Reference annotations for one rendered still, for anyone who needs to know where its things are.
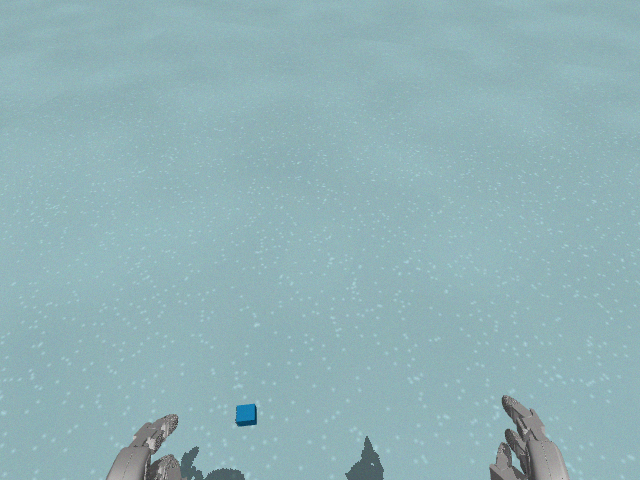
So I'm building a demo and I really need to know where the right robot hand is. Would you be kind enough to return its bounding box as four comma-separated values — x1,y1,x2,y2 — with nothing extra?
489,395,570,480

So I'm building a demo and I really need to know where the left robot hand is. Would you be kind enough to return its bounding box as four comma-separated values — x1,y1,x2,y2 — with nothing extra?
106,414,187,480

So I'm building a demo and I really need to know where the small box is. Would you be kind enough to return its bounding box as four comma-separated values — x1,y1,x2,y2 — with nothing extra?
236,404,257,427

